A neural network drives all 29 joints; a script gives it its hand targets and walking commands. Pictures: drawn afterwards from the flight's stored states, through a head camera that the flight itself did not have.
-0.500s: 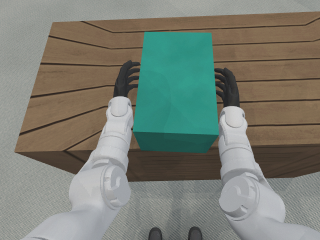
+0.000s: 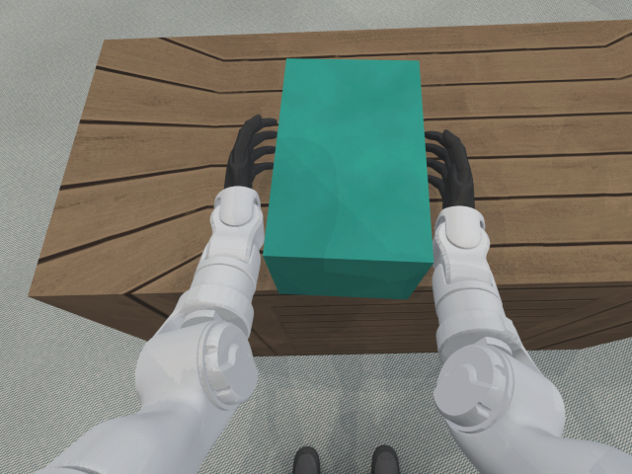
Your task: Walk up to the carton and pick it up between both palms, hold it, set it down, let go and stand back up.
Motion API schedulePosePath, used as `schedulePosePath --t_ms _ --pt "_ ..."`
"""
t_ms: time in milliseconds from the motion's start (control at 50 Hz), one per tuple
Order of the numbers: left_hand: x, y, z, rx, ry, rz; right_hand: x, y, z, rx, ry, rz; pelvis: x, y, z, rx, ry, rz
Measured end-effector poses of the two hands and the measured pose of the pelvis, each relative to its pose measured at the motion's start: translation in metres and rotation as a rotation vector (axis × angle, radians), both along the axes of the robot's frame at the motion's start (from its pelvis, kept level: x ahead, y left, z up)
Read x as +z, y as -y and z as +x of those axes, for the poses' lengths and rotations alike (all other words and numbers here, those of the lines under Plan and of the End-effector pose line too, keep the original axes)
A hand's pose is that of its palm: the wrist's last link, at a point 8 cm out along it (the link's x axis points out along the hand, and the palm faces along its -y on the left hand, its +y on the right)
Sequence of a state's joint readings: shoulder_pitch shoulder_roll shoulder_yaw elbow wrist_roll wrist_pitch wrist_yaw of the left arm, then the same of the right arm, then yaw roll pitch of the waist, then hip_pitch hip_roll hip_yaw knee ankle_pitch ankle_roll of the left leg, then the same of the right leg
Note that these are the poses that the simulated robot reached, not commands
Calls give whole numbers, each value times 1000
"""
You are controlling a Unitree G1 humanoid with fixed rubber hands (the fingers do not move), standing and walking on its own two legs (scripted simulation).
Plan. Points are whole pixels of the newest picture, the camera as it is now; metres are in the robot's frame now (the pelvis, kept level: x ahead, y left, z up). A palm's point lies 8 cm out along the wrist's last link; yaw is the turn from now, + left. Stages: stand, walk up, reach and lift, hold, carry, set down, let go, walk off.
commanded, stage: reach and lift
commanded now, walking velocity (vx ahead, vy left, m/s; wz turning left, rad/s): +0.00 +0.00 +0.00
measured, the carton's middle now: (347, 180) +0.48 -0.02 +0.00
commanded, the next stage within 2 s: none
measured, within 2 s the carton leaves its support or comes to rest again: leaves its support in 0.68 s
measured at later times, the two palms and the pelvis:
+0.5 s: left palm (244, 179) +0.47 +0.11 +0.03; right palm (456, 198) +0.44 -0.15 +0.01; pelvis +0.00 +0.00 +0.00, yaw -1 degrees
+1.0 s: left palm (253, 171) +0.45 +0.09 +0.07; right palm (485, 200) +0.41 -0.17 +0.05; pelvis +0.00 -0.01 +0.01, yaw -2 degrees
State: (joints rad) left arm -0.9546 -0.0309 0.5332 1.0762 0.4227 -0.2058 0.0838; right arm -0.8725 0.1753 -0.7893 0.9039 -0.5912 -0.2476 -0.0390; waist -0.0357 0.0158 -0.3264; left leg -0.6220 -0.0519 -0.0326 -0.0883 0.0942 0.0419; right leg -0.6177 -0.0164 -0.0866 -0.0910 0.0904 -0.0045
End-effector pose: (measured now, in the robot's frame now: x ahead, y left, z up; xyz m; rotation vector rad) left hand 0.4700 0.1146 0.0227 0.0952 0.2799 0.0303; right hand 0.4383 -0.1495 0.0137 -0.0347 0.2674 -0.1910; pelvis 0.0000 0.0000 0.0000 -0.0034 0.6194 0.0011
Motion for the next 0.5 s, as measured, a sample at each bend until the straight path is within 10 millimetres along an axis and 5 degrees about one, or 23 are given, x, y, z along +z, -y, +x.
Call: schedulePosePath --t_ms 500 --pt "5 4 -2 12 0 26 -2 2 0 -5 5 38 -1 1 -3 -12 -10 1"
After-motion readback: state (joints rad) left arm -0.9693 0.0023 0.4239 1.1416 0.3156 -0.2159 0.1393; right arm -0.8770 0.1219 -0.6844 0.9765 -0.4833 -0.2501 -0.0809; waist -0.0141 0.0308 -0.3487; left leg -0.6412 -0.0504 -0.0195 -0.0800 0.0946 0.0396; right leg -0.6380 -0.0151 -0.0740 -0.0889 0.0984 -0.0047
